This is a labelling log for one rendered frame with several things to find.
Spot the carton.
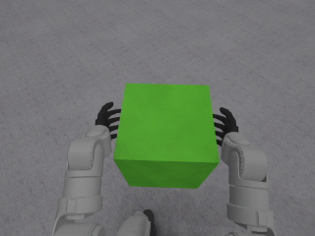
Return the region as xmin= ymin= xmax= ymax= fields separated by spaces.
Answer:
xmin=113 ymin=83 xmax=220 ymax=189

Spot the right robot forearm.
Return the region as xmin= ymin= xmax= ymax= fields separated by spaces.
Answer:
xmin=220 ymin=132 xmax=277 ymax=236

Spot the robot left foot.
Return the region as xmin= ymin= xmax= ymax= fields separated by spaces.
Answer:
xmin=143 ymin=209 xmax=155 ymax=236

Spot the robot left hand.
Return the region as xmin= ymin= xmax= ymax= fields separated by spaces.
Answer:
xmin=95 ymin=101 xmax=121 ymax=140

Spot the left robot forearm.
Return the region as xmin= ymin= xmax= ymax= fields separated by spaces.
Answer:
xmin=51 ymin=125 xmax=112 ymax=236

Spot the robot left shin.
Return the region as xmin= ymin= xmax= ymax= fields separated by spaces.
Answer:
xmin=134 ymin=211 xmax=148 ymax=219

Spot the robot right hand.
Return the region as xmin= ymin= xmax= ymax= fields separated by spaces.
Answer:
xmin=213 ymin=107 xmax=239 ymax=146

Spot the left robot upper arm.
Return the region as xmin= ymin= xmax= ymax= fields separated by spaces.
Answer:
xmin=53 ymin=222 xmax=106 ymax=236

